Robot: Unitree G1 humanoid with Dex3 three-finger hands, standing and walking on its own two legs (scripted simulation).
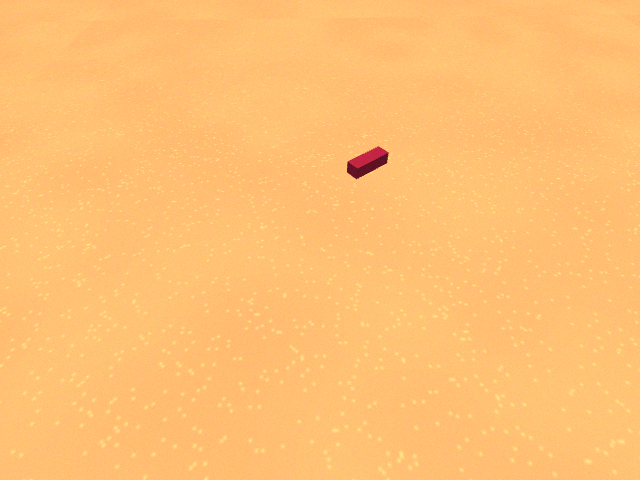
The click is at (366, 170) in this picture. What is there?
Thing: lying carton
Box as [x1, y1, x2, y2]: [347, 146, 388, 178]
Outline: 388,153 378,146 348,161 347,172 355,178 357,178 384,164 386,162
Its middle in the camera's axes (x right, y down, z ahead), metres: +0.26 -0.39 +2.03
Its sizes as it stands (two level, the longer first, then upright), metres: 0.220 0.075 0.068
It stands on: the floor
